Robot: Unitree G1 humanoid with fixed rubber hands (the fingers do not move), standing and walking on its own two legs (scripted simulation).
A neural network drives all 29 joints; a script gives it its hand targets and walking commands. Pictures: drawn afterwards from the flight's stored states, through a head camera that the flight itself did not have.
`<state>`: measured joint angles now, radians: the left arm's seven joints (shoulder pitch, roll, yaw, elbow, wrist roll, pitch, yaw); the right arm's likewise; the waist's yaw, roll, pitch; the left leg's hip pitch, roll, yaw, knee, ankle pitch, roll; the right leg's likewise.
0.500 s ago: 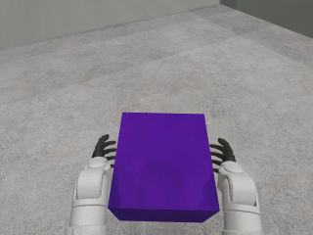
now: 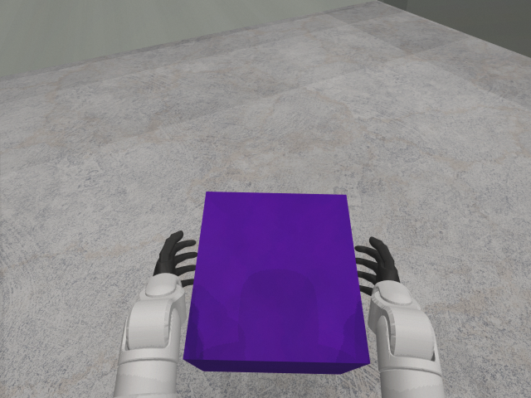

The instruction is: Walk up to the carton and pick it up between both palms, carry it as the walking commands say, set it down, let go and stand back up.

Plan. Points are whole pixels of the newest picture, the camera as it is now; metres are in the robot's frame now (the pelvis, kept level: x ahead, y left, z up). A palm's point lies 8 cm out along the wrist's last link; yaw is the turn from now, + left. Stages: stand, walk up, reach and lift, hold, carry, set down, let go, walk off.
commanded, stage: carry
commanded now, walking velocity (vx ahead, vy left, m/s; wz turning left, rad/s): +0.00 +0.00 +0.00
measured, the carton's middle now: (274, 284) +0.32 +0.00 -0.04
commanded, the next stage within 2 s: hold in 0.54 s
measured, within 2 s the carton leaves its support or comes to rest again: neither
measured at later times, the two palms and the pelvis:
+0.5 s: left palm (171, 287) +0.27 +0.15 +0.05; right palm (393, 296) +0.26 -0.17 +0.04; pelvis -0.01 -0.01 +0.00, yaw +0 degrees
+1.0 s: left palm (163, 271) +0.28 +0.17 +0.06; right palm (390, 293) +0.26 -0.16 +0.06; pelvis -0.02 +0.02 +0.01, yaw -8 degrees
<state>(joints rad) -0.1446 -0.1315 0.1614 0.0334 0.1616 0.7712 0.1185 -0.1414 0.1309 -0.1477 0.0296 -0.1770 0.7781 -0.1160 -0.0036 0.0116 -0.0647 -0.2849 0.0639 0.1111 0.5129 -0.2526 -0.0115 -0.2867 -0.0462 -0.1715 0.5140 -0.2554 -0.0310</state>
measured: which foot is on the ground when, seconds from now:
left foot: down 0.00-1.00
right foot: down 0.00-1.00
